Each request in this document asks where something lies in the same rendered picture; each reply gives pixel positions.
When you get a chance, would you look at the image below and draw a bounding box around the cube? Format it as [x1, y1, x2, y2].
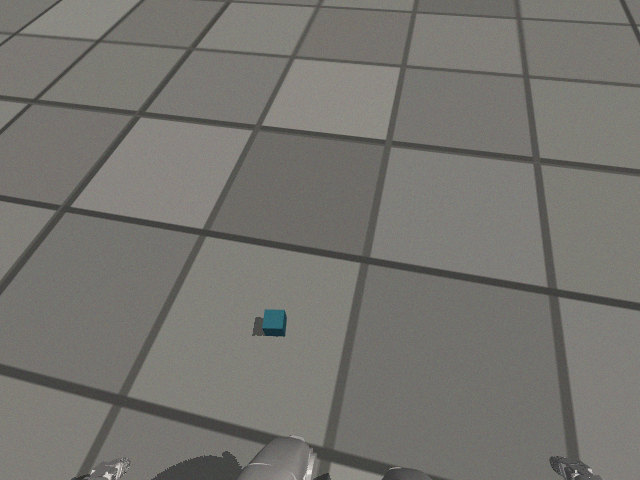
[262, 309, 287, 336]

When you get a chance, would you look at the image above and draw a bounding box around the right robot hand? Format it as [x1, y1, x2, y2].
[549, 456, 604, 480]

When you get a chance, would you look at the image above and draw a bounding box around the left robot hand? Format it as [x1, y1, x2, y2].
[82, 458, 130, 480]

